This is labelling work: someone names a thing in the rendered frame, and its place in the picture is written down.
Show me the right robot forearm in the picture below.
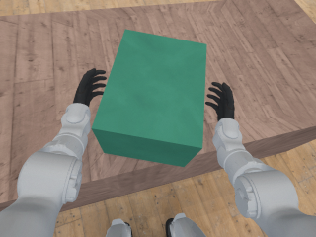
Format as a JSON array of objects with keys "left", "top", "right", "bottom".
[{"left": 212, "top": 118, "right": 299, "bottom": 206}]

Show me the robot right thigh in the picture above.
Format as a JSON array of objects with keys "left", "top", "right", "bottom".
[{"left": 169, "top": 217, "right": 206, "bottom": 237}]

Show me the pedestal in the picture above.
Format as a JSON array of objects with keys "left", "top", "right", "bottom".
[{"left": 0, "top": 0, "right": 316, "bottom": 212}]

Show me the right robot upper arm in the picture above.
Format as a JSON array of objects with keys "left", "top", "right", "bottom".
[{"left": 234, "top": 169, "right": 316, "bottom": 237}]

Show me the left robot hand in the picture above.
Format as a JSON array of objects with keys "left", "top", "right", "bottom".
[{"left": 73, "top": 68, "right": 107, "bottom": 107}]

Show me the carton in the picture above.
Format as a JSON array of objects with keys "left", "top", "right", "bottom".
[{"left": 92, "top": 29, "right": 207, "bottom": 167}]

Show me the robot right shin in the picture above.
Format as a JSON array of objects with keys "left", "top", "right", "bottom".
[{"left": 173, "top": 213, "right": 186, "bottom": 222}]

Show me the right robot hand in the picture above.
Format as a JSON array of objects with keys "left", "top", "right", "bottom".
[{"left": 205, "top": 82, "right": 235, "bottom": 121}]

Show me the left robot upper arm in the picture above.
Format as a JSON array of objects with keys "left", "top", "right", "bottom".
[{"left": 0, "top": 151, "right": 83, "bottom": 237}]

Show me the left robot forearm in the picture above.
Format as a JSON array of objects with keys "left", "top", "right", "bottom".
[{"left": 17, "top": 103, "right": 91, "bottom": 196}]

